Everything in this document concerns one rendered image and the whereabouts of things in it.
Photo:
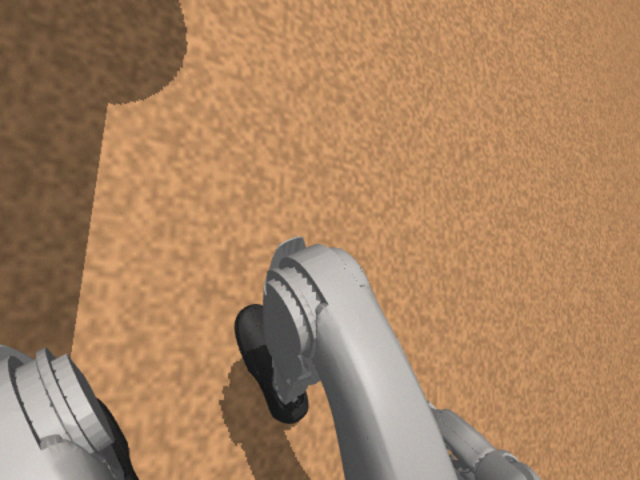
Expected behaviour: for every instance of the right robot hand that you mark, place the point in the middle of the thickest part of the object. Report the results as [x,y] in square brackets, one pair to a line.
[467,445]

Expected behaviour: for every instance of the left robot foot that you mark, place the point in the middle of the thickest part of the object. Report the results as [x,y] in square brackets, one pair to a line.
[120,446]

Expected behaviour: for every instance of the right robot arm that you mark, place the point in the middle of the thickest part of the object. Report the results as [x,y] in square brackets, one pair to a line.
[502,465]

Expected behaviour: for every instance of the right robot foot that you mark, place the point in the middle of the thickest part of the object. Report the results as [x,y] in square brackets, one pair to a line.
[250,338]

